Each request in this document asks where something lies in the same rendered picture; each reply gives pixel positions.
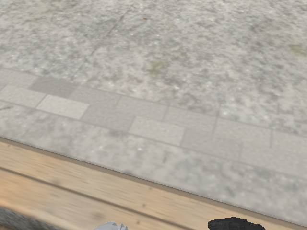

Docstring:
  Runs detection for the right robot hand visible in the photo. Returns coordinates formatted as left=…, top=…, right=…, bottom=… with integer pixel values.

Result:
left=207, top=217, right=266, bottom=230

